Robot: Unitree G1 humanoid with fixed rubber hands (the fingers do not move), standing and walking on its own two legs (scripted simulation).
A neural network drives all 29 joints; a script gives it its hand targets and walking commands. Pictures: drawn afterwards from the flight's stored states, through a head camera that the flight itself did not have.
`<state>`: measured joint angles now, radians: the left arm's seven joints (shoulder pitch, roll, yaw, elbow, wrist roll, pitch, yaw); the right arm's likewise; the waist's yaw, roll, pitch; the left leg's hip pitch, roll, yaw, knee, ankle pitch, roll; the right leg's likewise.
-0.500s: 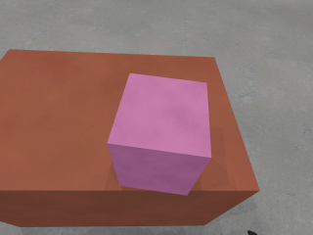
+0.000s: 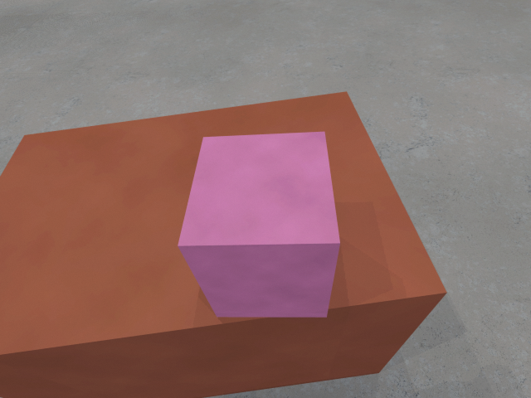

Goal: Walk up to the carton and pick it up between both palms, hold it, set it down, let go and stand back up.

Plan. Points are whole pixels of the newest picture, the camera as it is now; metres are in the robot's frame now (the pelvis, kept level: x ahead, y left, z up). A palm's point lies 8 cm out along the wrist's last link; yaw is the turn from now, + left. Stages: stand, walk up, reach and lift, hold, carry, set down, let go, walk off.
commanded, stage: walk up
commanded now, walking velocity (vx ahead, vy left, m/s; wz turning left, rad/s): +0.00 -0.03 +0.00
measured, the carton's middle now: (267, 230) +0.38 +0.03 +0.01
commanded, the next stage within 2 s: none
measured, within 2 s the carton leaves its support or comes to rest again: neither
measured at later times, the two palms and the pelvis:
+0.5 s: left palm out of the picture -0.04 +0.22 -0.14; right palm out of the picture -0.04 -0.23 -0.14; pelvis -0.03 -0.01 +0.00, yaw -1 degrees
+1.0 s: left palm out of the picture -0.01 +0.19 -0.15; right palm out of the picture -0.03 -0.29 -0.14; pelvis -0.02 -0.04 -0.01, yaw +0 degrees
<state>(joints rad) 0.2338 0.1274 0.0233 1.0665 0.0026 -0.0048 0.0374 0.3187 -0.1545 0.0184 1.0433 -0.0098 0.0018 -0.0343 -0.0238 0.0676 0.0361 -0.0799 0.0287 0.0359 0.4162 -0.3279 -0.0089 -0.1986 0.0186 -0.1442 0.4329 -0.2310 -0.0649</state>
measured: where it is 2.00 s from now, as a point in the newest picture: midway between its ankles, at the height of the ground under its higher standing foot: outside the picture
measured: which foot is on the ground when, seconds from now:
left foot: down 0.00-1.00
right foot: down 0.00-0.94, up 0.96-1.00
